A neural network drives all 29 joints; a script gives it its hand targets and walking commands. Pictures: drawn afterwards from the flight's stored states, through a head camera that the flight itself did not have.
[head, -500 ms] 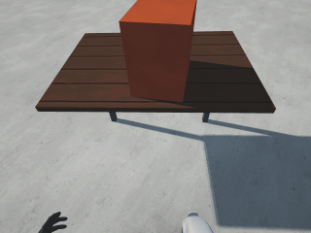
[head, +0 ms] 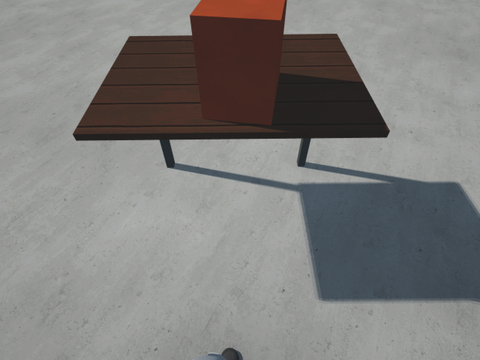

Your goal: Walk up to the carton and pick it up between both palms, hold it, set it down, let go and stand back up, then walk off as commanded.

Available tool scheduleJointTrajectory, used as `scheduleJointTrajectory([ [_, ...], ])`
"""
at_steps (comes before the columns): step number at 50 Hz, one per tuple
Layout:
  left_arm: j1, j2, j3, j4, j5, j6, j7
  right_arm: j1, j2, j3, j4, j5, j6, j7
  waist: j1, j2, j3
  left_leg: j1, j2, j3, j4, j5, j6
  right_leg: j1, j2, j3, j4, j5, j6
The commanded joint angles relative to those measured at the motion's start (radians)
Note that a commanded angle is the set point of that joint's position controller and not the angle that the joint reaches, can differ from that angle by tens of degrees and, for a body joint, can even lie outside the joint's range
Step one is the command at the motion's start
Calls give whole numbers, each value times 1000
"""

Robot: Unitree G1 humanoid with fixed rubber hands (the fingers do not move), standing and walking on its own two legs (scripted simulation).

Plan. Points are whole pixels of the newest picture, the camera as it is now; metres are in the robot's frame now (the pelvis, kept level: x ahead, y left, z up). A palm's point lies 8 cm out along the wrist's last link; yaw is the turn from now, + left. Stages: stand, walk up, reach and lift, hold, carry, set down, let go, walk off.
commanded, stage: walk off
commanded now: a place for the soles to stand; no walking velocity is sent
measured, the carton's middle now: (244, 50) +0.88 +0.03 +0.10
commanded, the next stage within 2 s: stand in 1.48 s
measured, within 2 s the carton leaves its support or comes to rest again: neither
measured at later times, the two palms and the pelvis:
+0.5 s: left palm out of the picture -0.05 +0.32 -0.08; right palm out of the picture -0.05 -0.31 -0.11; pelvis -0.13 +0.00 +0.00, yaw +3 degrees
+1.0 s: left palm out of the picture -0.08 +0.32 -0.09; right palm out of the picture -0.07 -0.29 -0.10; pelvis -0.15 +0.01 +0.00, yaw +2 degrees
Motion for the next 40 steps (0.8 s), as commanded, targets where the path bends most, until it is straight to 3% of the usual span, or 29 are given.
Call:
scheduleJointTrajectory([
  [1, 183, 192, 101, 12, 66, -23, 9, -66, -216, -190, -101, -71, -4, -34, 58, 55, -81, -10, 24, -143, 185, -586, -44, -8, -177, 131, -413, 46, -149],
  [2, 56, 254, 100, -42, 87, -27, 15, -24, -194, -191, -81, -44, -7, -34, 30, -207, -43, -49, -126, -50, 621, -589, -66, -222, -406, 509, -557, -10, -238],
  [3, -102, 282, 96, -102, 100, -29, 19, 9, -224, -197, -63, -39, -8, -43, -27, -126, 47, -84, -114, -161, 776, -582, -58, -402, -469, 571, -591, -49, -245],
  [4, -194, 312, 97, -128, 115, -35, 24, 4, -257, -204, -53, -40, 0, -46, -34, -136, 140, -56, -102, -239, 861, -551, -44, -580, -508, 625, -678, -242, -225],
  [6, -306, 272, 79, -154, 102, -53, 35, 18, -268, -199, -29, -28, 7, -38, -83, -104, 285, -74, -81, -273, 943, -439, -32, -625, -419, 511, -642, -196, -135],
  [7, -312, 242, 80, -162, 91, -55, 32, 56, -257, -192, -23, -23, 9, -30, -91, -74, 275, -106, -88, -260, 963, -410, -41, -552, -365, 443, -588, -159, -112],
  [8, -310, 229, 81, -174, 90, -58, 29, 68, -254, -184, -23, -19, 7, -29, -81, -74, 252, -142, -106, -244, 983, -397, -55, -475, -339, 415, -555, -144, -102],
  [10, -244, 220, 85, -177, 97, -64, 25, 64, -256, -172, -38, -25, -3, -35, -41, -84, 133, -183, -111, -226, 973, -420, -71, -276, -330, 427, -511, -81, -124],
  [12, -126, 211, 87, -160, 103, -68, 17, 69, -249, -162, -35, -28, -27, -39, 7, -89, -50, -203, -75, -193, 795, -459, -78, -4, -302, 414, -470, -41, -109],
  [15, -48, 185, 82, -143, 104, -62, 7, 69, -231, -146, -5, -24, -55, -45, 55, -164, -208, -199, -23, -102, 493, -524, -78, 237, -274, 341, -416, -3, -90],
  [17, -57, 186, 80, -131, 100, -55, -1, 80, -225, -139, 24, -26, -61, -47, 59, -223, -207, -128, -1, -48, 387, -563, -65, 182, -281, 319, -445, -96, -105],
  [19, -84, 181, 75, -135, 99, -51, -4, 92, -213, -140, 39, -30, -72, -43, 52, -233, -165, -13, 22, -20, 275, -602, -40, 46, -293, 316, -483, -116, -122],
  [20, -106, 182, 72, -134, 97, -50, -5, 112, -204, -142, 50, -31, -78, -39, 34, -231, -153, 65, 31, -19, 201, -603, -19, -32, -302, 311, -490, -108, -129],
  [22, -165, 179, 63, -130, 92, -48, -5, 170, -191, -153, 78, -37, -94, -35, -30, -198, -128, 245, 40, -23, 21, -464, 25, -199, -290, 281, -444, -41, -110],
  [23, -162, 159, 57, -121, 90, -47, -4, 167, -194, -156, 83, -43, -101, -35, -38, -151, -124, 288, 49, -62, -24, -451, 38, -250, -262, 265, -379, -1, -82],
  [24, -152, 136, 52, -115, 81, -53, -3, 135, -234, -162, 76, -52, -107, -34, -39, -3, -122, 287, 145, -256, -59, -488, 78, -338, -192, 233, -226, -43, -46],
  [25, -216, 119, 57, -136, 79, -60, -1, 105, -303, -172, 49, -55, -117, -34, -73, 170, -78, 163, 355, -646, -184, -629, 162, -409, -23, 118, -1, -56, -7],
  [26, -209, 176, 80, -143, 95, -66, 9, 39, -310, -172, 24, -51, -120, -33, -55, 151, -34, -4, 413, -734, -178, -613, 224, -300, -34, 99, 122, -112, 8],
  [27, -194, 201, 79, -134, 93, -72, 4, -10, -288, -158, 7, -52, -125, -35, -27, 110, -12, -65, 391, -693, -156, -529, 221, -219, -61, 111, 156, -113, 4],
  [28, -151, 199, 75, -109, 83, -77, -1, -54, -247, -149, -14, -54, -129, -37, -4, 79, -11, -30, 351, -579, -106, -354, 206, -214, -67, 105, 170, -79, 4],
  [30, -114, 205, 83, -86, 81, -78, -4, -62, -223, -148, -35, -49, -135, -35, -12, 94, -58, 39, 324, -478, -25, -107, 187, -189, -65, 85, 147, -20, 6],
  [33, -103, 156, 51, -76, 74, -98, 4, -61, -209, -137, -39, -45, -130, -25, -3, 106, -154, 132, 279, -365, 52, 36, 133, -91, -97, 32, -143, 69, 0],
  [34, -114, 147, 40, -68, 74, -111, 8, -64, -199, -131, -31, -46, -123, -23, -1, 99, -164, 123, 247, -299, 73, 60, 97, -16, -111, 42, -291, 174, -8],
  [35, -122, 164, 37, -61, 78, -124, 14, -67, -185, -127, -27, -46, -117, -22, -4, 70, -188, 108, 202, -245, 131, 73, 56, 52, -140, 110, -339, 332, -28],
  [36, -100, 201, 39, -47, 84, -137, 20, -80, -175, -124, -31, -41, -115, -25, 2, -4, -231, 57, 144, -192, 237, 25, 11, 127, -229, 264, -324, 534, -66],
  [37, -73, 232, 38, -40, 83, -144, 25, -71, -175, -124, -22, -39, -111, -30, 3, -38, -249, 11, 86, -135, 333, -145, -17, 151, -328, 422, -337, 610, -125],
  [38, -100, 228, 28, -35, 75, -145, 23, -46, -191, -131, 7, -34, -102, -31, -15, -52, -218, 3, 58, -89, 363, -458, -23, 76, -389, 479, -337, 584, -191],
  [39, -113, 225, 25, -45, 82, -139, 23, -39, -195, -134, 14, -38, -100, -32, -15, -65, -161, -1, 55, -98, 376, -627, -23, -6, -417, 510, -347, 551, -234],
  [40, -141, 214, 23, -55, 85, -135, 22, -38, -197, -136, 22, -37, -101, -29, -20, -68, -109, 8, 59, -114, 396, -660, -24, -95, -412, 503, -377, 464, -236],
])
